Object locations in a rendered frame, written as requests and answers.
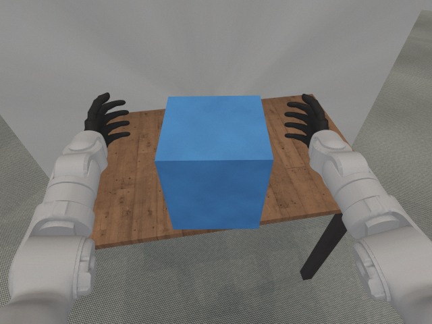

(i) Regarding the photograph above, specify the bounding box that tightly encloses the robot right forearm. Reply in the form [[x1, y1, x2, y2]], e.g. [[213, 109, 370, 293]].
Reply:
[[308, 130, 432, 248]]

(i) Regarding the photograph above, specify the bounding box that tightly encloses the left robot hand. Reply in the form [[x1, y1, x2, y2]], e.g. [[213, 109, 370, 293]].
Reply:
[[84, 92, 130, 148]]

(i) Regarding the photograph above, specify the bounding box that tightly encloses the table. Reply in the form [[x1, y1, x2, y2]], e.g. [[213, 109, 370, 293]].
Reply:
[[88, 94, 354, 280]]

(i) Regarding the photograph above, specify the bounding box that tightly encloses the left robot upper arm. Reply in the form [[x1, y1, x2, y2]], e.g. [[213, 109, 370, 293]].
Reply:
[[0, 235, 97, 324]]

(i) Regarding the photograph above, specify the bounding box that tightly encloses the right robot upper arm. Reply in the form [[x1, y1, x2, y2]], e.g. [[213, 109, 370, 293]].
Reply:
[[352, 225, 432, 324]]

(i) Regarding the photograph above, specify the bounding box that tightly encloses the carton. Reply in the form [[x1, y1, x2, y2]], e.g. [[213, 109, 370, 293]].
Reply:
[[155, 95, 273, 230]]

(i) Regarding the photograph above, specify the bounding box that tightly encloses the right robot hand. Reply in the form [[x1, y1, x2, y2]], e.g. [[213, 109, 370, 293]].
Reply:
[[284, 94, 329, 149]]

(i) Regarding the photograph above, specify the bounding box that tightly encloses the robot left forearm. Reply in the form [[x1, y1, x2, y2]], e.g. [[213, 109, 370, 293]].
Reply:
[[8, 130, 108, 297]]

